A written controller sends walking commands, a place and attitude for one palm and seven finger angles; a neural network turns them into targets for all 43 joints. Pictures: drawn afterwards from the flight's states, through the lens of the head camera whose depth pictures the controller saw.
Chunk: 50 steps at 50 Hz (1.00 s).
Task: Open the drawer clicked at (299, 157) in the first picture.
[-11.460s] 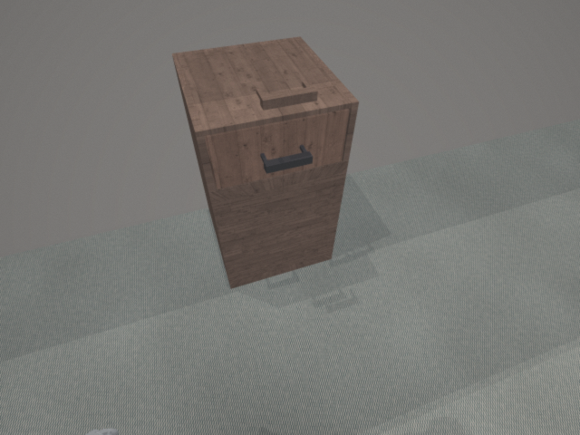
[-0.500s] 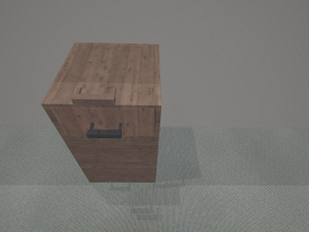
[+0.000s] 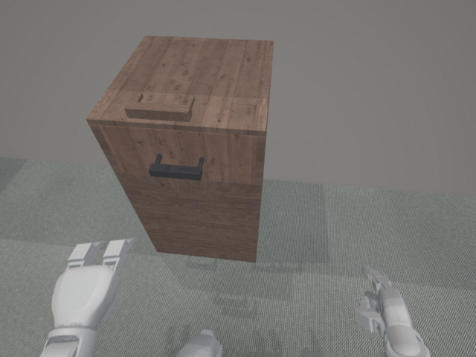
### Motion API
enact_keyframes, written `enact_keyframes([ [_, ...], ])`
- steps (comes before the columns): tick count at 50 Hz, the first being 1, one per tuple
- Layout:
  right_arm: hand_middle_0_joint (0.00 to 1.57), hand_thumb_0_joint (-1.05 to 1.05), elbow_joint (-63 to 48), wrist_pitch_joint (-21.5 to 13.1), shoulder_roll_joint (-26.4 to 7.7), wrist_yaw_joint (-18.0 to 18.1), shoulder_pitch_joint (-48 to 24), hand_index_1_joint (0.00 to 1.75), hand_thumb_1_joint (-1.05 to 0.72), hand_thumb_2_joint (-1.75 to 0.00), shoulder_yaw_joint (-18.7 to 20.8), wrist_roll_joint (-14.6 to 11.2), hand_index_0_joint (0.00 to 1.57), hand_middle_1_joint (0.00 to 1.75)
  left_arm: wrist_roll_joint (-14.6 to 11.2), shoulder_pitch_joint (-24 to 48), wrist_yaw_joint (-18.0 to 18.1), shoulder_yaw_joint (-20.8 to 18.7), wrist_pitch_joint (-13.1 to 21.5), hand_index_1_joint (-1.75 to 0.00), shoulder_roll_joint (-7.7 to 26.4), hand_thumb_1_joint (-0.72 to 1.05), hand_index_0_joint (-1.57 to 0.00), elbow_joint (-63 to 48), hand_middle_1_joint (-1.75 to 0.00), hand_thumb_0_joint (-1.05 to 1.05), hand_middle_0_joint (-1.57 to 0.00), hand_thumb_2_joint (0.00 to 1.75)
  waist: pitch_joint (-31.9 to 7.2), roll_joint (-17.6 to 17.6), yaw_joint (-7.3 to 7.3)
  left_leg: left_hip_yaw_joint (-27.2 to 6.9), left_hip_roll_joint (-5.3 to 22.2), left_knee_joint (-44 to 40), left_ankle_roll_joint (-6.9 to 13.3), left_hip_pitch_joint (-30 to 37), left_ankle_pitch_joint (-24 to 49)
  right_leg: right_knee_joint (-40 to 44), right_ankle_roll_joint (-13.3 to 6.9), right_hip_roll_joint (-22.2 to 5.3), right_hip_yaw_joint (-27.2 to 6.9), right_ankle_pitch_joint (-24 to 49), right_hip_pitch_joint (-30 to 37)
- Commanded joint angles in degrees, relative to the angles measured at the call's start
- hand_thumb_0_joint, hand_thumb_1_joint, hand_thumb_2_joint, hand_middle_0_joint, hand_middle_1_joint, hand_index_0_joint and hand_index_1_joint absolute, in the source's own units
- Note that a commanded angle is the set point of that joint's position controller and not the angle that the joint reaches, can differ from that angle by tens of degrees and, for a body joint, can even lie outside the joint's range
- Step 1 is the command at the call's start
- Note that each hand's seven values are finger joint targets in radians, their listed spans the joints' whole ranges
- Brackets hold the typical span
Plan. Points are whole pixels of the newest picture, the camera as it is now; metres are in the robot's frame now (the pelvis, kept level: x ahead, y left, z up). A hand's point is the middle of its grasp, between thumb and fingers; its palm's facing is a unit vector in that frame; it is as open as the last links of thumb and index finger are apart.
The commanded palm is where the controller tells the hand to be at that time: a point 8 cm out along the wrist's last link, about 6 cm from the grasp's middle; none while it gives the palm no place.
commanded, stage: raise the hand with hooked fingers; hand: left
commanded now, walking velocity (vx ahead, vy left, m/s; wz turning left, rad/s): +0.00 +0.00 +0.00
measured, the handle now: (178, 165) +0.55 +0.25 -0.08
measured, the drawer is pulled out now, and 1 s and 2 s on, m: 0.00 0.00 0.00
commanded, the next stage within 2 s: move the hooked fingers above the handle in 1.38 s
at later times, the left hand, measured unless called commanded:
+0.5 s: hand (109, 225) +0.28 +0.26 +0.06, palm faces +0.08 -0.10 -0.99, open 12.1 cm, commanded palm +0.26 +0.26 +0.12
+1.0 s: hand (103, 177) +0.33 +0.27 +0.13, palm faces +0.07 -0.10 -0.99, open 13.8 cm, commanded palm +0.31 +0.27 +0.18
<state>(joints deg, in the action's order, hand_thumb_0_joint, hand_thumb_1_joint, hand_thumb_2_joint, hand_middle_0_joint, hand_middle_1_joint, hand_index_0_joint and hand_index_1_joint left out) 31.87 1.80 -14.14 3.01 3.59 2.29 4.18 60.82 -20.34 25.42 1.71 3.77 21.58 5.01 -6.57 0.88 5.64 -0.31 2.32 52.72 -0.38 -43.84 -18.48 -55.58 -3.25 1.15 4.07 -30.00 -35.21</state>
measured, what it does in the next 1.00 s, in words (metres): stands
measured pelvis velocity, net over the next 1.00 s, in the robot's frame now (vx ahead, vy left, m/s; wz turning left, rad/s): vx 0.03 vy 0.03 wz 0.00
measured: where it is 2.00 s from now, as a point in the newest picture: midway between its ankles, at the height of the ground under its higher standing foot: outside the picture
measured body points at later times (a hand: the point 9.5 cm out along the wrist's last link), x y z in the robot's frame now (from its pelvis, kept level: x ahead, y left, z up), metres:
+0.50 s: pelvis +0.03 +0.02 +0.02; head +0.06 -0.01 +0.47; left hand +0.28 +0.26 +0.11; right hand +0.20 -0.23 -0.09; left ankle +0.08 +0.14 -0.68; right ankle -0.02 -0.08 -0.68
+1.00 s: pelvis +0.03 +0.03 +0.04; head +0.04 +0.01 +0.49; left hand +0.32 +0.27 +0.18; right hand +0.23 -0.18 -0.06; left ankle +0.08 +0.14 -0.68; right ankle -0.02 -0.08 -0.68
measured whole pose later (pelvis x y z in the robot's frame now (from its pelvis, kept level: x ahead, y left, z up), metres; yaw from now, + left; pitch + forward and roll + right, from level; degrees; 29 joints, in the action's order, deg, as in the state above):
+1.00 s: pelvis +0.03 +0.03 +0.04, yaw +0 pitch +3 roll +0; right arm 35.0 6.5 -12.8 2.4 6.5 -0.5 -0.1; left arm 53.2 4.4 5.8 4.6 -5.3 26.5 4.0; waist -2.4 3.9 3.9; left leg 1.7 0.1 34.5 1.2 -24.2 -13.0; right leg -34.8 -0.2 -0.7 2.3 -22.3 -15.2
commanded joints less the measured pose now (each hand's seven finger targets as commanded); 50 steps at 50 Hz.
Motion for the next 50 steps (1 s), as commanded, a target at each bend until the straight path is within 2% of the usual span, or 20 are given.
enact_keyframes([
  [1, 0.2, 0.0, -6.8, -2.8, -4.1, 0.2, -4.1, 0.3, -0.9, -0.9, 1.1, 0.2, 0.2, 0.3, -1.0, 18.8, 3.7, -6.3, 2.3, -0.7, 11.0, 0.27, -0.25, -16.1, -0.7, 0.0, -0.25, 0.63, -11.4, 5.0, -4.63, -0.1, -4.3, -0.8, 3.2, 17.0, 2.8, 14.3, 0.5, -0.2, -10.4, 9.1, -7.0],
  [3, 0.2, 0.0, -6.7, -2.6, -4.1, 0.0, -4.1, 0.3, -0.9, -0.9, 1.1, -0.2, 0.2, 0.3, -1.9, 16.5, 2.6, -6.1, 0.2, -0.74, 10.5, 0.22, -0.25, -14.7, -0.74, 0.0, -0.25, 0.61, -12.0, 4.4, -4.15, 0.1, -4.2, -2.1, 3.1, 16.8, 4.6, 14.0, 0.8, 0.0, -9.3, 13.2, -3.9],
  [4, 0.2, 0.0, -6.9, -2.3, -4.2, -0.1, -4.1, 0.3, -0.9, -0.9, 0.9, -0.6, 0.2, 0.3, -2.6, 13.9, 1.8, -6.4, -1.3, -0.75, 10.7, 0.2, -0.25, -13.9, -0.75, 0.0, -0.25, 0.6, -12.2, 3.8, -3.25, 0.2, -4.3, -3.2, 3.0, 16.7, 5.7, 14.4, 0.9, 0.1, -9.0, 15.4, -1.6],
  [7, 0.2, 0.0, -7.0, -1.0, -4.6, -0.2, -4.7, 0.3, -0.9, -0.9, 0.4, -1.5, 0.2, 0.3, -4.2, 8.5, -1.7, -7.3, -5.8, -0.8, 11.4, 0.13, -0.25, -10.6, -0.8, 0.0, -0.25, 0.57, -12.0, -1.7, -2.09, 0.8, -4.4, -6.1, 2.9, 15.8, 9.1, 15.9, 1.6, 0.0, -9.6, 23.2, 5.2],
  [8, 0.2, 0.0, -7.1, -0.6, -4.5, -0.1, -4.5, 0.3, -0.9, -0.9, 0.1, -1.7, 0.2, 0.3, -4.6, 8.1, -3.1, -6.3, -6.6, -0.81, 10.8, 0.11, -0.26, -11.5, -0.81, 0.0, -0.26, 0.56, -11.5, -2.2, -1.85, 1.1, -4.5, -7.2, 2.8, 16.0, 9.7, 16.3, 1.9, -0.3, -9.1, 25.2, 6.9],
  [11, 0.2, 0.0, -6.9, -0.2, -4.5, 0.1, -4.2, 0.3, -0.9, -0.9, -0.1, -1.7, 0.2, 0.3, -5.4, 8.7, -5.9, -6.9, -6.6, -0.86, 12.0, 0.04, -0.26, -13.0, -0.86, 0.0, -0.26, 0.53, -9.8, -3.9, -1.85, 1.5, -4.4, -9.5, 2.8, 17.1, 10.8, 17.5, 2.5, -0.7, -8.1, 28.5, 9.7],
  [12, 0.2, 0.0, -7.1, -0.4, -4.5, 0.2, -4.4, 0.3, -0.9, -0.9, -0.2, -1.6, 0.2, 0.3, -5.2, 8.9, -6.2, -8.0, -5.9, -0.87, 12.8, 0.01, -0.26, -13.8, -0.87, 0.0, -0.26, 0.52, -9.5, -3.3, -1.37, 1.5, -4.3, -10.1, 2.8, 17.7, 11.4, 17.8, 2.3, -0.6, -7.8, 28.2, 9.9],
  [18, 0.2, 0.0, -6.1, -0.7, -4.5, -0.3, -2.0, 0.3, -0.9, -0.9, 1.2, -1.0, 0.2, 0.3, -4.6, 13.1, -4.2, -9.7, -1.2, -0.96, 13.0, -0.13, -0.27, -17.1, -0.96, 0.0, -0.27, 0.46, -10.9, 0.1, -1.98, 1.4, -4.1, -10.8, 2.8, 22.7, 13.7, 17.7, 1.9, -0.2, -5.5, 26.9, 8.3],
  [20, 0.2, 0.0, -6.1, -0.5, -4.7, -0.8, -1.4, 0.3, -0.9, -0.9, 1.7, -1.1, 0.2, 0.3, -4.6, 13.3, -3.2, -9.1, -1.5, -0.99, 11.9, -0.17, -0.28, -17.3, -0.99, 0.0, -0.28, 0.44, -12.0, 2.3, -2.08, 1.3, -3.9, -11.0, 2.8, 24.7, 15.2, 17.2, 1.6, 0.2, -4.1, 26.8, 7.6],
  [22, 0.2, 0.0, -5.9, -0.3, -5.2, -1.0, -1.5, 0.3, -0.9, -0.9, 2.0, -1.5, 0.2, 0.3, -5.0, 14.8, -3.1, -9.1, -2.9, -1.02, 12.1, -0.22, -0.28, -15.8, -1.02, 0.0, -0.28, 0.42, -11.6, 0.0, -2.54, 1.2, -3.8, -11.3, 2.7, 24.4, 14.9, 17.7, 1.8, 0.4, -3.8, 25.9, 7.7],
  [23, 0.2, 0.0, -5.8, -0.1, -5.3, -1.1, -1.5, 0.3, -0.9, -0.9, 2.1, -1.8, 0.2, 0.3, -5.2, 16.1, -3.3, -7.9, -3.6, -1.03, 11.5, -0.24, -0.28, -16.1, -1.03, 0.0, -0.28, 0.41, -11.2, 0.3, -2.79, 1.3, -3.7, -11.8, 2.8, 25.0, 14.8, 18.0, 1.8, 0.4, -3.6, 25.5, 7.6],
  [26, 0.2, 0.0, -5.9, 0.4, -5.6, -0.9, -1.9, 0.3, -0.9, -0.9, 2.0, -2.3, 0.2, 0.3, -5.2, 19.5, -4.8, -6.0, -6.1, -1.08, 11.8, -0.31, -0.29, -16.5, -1.08, 0.0, -0.29, 0.38, -12.2, 2.1, -2.52, 1.2, -3.6, -13.4, 2.8, 27.7, 15.8, 18.9, 1.7, 0.4, -3.1, 25.1, 8.6],
  [33, 0.2, 0.0, -6.0, 1.2, -5.6, -0.5, -2.7, 0.3, -0.9, -0.9, 1.1, -3.3, 0.2, 0.3, -5.8, 24.7, -10.1, -5.4, -8.7, -1.18, 13.5, -0.48, -0.3, -15.4, -1.18, 0.0, -0.3, 0.31, -10.4, 1.1, -1.98, 1.0, -3.4, -17.0, 2.8, 30.9, 17.9, 21.6, 1.7, 0.6, -2.5, 25.2, 11.8],
  [35, 0.2, 0.0, -6.0, 1.5, -5.5, -0.5, -2.8, 0.3, -0.9, -0.9, 0.9, -3.4, 0.2, 0.3, -5.9, 27.5, -11.3, -5.1, -8.8, -1.2, 13.8, -0.5, -0.3, -15.1, -1.2, 0.0, -0.3, 0.3, -9.2, 1.4, -2.11, 1.1, -3.4, -18.0, 2.7, 31.6, 17.7, 22.5, 1.7, 0.7, -2.4, 24.7, 12.1],
  [37, 0.2, 0.0, -6.1, 1.7, -5.6, -0.6, -2.8, 0.3, -0.9, -0.9, 0.8, -3.5, 0.2, 0.3, -5.9, 29.5, -12.3, -6.0, -8.8, -1.2, 15.0, -0.5, -0.3, -14.9, -1.2, 0.0, -0.3, 0.3, -10.0, 1.9, -1.8, 0.8, -3.3, -18.7, 2.5, 32.7, 18.8, 23.1, 1.5, 0.8, -2.3, 24.5, 13.1],
  [40, 0.2, 0.0, -5.9, 1.8, -5.4, -0.7, -3.0, 0.3, -0.9, -0.9, 0.5, -3.7, 0.2, 0.3, -6.2, 32.7, -13.7, -4.7, -8.8, -1.2, 14.3, -0.5, -0.3, -14.4, -1.2, 0.0, -0.3, 0.3, -9.5, 3.1, -2.14, 0.7, -3.4, -19.7, 2.4, 34.0, 18.7, 24.1, 1.5, 0.9, -2.1, 24.1, 13.4],
  [42, 0.2, 0.0, -5.6, 2.1, -5.5, -0.6, -2.8, 0.3, -0.9, -0.9, 0.3, -4.0, 0.2, 0.3, -6.7, 33.8, -14.8, -4.9, -9.2, -1.2, 14.6, -0.5, -0.3, -12.2, -1.2, 0.0, -0.3, 0.3, -8.3, 0.9, -2.3, 0.7, -3.4, -20.4, 2.4, 33.6, 18.0, 25.1, 1.5, 1.0, -2.0, 23.6, 14.1],
  [45, 0.2, 0.0, -5.6, 2.2, -5.6, -0.4, -3.1, 0.3, -0.9, -0.9, 0.2, -4.2, 0.2, 0.3, -6.9, 38.3, -16.4, -4.1, -8.8, -1.2, 15.3, -0.5, -0.3, -13.0, -1.2, 0.0, -0.3, 0.3, -9.1, 2.1, -2.51, 0.8, -3.6, -21.2, 2.5, 35.1, 17.7, 26.0, 1.7, 0.9, -2.3, 23.6, 14.7],
  [47, 0.2, 0.0, -5.5, 2.2, -5.8, -0.3, -3.0, 0.3, -0.9, -0.9, 0.1, -4.2, 0.2, 0.3, -7.2, 40.4, -17.3, -4.8, -8.4, -1.2, 16.4, -0.5, -0.3, -12.7, -1.2, 0.0, -0.3, 0.3, -9.5, 1.5, -2.53, 0.6, -3.7, -21.6, 2.5, 35.2, 17.6, 26.5, 1.6, 0.9, -2.2, 23.3, 15.7],
  [50, 0.2, 0.0, -5.2, 2.4, -5.6, -0.2, -3.0, 0.3, -0.9, -0.9, -0.1, -4.5, 0.2, 0.3, -7.6, 41.0, -18.5, -3.9, -8.0, -1.2, 15.8, -0.5, -0.3, -10.3, -1.2, 0.0, -0.3, 0.3, -7.5, 1.5, -2.59, 0.5, -3.8, -22.5, 2.4, 35.2, 15.9, 27.4, 1.6, 1.0, -2.1, 21.6, 15.0],
])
